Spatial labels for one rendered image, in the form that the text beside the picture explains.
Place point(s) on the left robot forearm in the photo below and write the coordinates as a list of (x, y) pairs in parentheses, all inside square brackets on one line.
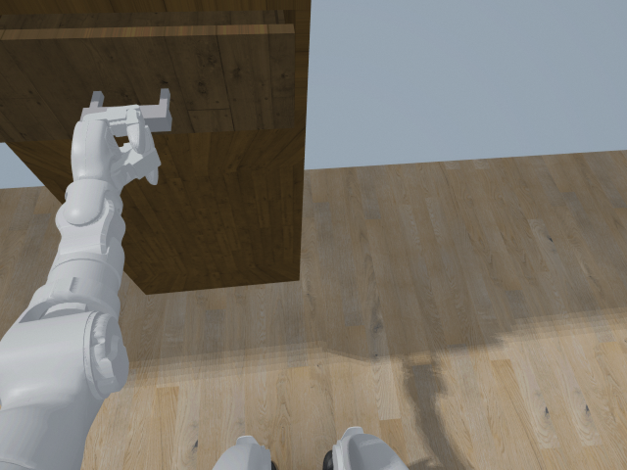
[(87, 270)]

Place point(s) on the robot shin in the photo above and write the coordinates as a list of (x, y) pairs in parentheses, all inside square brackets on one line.
[(246, 440), (352, 431)]

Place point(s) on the robot left upper arm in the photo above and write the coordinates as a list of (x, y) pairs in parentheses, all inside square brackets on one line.
[(55, 374)]

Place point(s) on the robot left hand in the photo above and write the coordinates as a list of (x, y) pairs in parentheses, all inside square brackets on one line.
[(96, 154)]

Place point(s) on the drawer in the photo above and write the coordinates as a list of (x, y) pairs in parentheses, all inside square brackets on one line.
[(225, 70)]

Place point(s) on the cabinet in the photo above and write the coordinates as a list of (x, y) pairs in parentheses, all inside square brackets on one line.
[(227, 208)]

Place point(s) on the robot left shin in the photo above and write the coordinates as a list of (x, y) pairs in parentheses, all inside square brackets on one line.
[(246, 440)]

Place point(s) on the handle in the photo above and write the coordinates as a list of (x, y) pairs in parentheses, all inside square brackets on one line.
[(157, 117)]

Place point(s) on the robot right shin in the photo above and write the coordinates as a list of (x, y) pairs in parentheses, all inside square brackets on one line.
[(352, 431)]

